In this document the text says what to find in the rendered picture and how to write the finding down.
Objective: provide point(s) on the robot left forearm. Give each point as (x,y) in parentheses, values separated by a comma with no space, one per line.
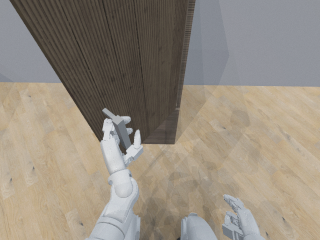
(117,215)

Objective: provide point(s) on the right robot thigh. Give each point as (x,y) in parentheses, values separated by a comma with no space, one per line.
(196,228)

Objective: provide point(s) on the right robot hand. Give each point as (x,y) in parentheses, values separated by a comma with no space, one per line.
(243,223)

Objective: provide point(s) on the robot thigh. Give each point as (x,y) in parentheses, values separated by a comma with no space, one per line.
(196,228)
(133,232)

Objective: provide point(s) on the cupboard door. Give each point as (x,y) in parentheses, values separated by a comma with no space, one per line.
(122,55)

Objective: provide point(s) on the left robot thigh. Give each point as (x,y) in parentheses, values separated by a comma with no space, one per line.
(133,232)

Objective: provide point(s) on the left robot hand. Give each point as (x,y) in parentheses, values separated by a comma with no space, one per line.
(113,158)

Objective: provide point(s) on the handle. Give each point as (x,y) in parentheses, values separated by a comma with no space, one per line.
(120,128)

